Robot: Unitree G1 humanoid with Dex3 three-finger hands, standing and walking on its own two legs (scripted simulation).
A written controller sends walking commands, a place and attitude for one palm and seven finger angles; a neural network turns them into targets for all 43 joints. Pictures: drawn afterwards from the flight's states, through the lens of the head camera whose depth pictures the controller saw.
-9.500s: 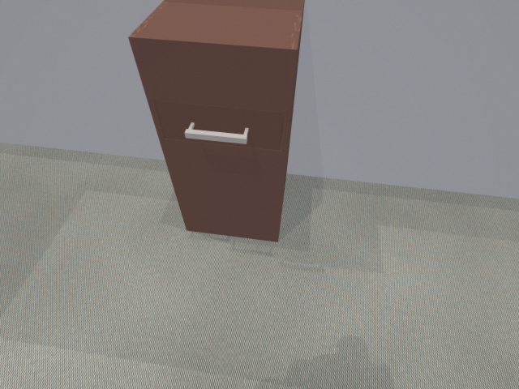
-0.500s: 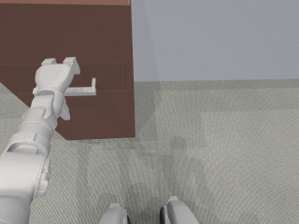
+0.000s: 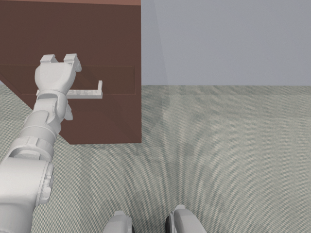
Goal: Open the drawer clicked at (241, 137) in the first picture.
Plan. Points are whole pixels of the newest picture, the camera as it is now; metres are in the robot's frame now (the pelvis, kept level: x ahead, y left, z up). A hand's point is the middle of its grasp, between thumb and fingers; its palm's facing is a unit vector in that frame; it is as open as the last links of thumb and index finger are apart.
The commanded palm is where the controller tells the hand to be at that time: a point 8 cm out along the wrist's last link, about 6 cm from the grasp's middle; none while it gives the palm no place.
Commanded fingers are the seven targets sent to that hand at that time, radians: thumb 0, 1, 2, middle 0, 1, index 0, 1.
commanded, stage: move the hooked fingers above the handle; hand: left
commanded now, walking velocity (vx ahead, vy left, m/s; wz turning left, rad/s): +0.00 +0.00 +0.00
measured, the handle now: (71, 88) +0.55 +0.23 -0.06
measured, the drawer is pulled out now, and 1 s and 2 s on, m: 0.00 0.00 0.00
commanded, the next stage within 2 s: none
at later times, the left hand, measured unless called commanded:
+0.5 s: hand (55, 93) +0.49 +0.25 -0.01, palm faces -0.01 +0.01 -1.00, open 13.8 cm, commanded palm +0.48 +0.21 +0.05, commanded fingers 0.00 -0.50 0.30 -0.30 -1.20 -0.30 -1.20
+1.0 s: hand (55, 103) +0.47 +0.25 -0.02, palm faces -0.13 +0.00 -0.99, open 13.8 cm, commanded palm +0.47 +0.22 +0.05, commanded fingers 0.00 -0.50 0.30 -0.30 -1.20 -0.30 -1.20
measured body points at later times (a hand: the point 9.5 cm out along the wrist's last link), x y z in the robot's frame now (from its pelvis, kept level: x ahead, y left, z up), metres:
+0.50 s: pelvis -0.01 +0.00 -0.01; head +0.13 +0.01 +0.42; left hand +0.49 +0.24 +0.05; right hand -0.01 -0.27 -0.14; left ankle -0.01 +0.10 -0.67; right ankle +0.01 -0.13 -0.67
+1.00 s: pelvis -0.01 +0.00 +0.00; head +0.13 +0.00 +0.42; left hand +0.47 +0.25 +0.03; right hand +0.00 -0.27 -0.14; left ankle -0.01 +0.10 -0.67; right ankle +0.01 -0.13 -0.67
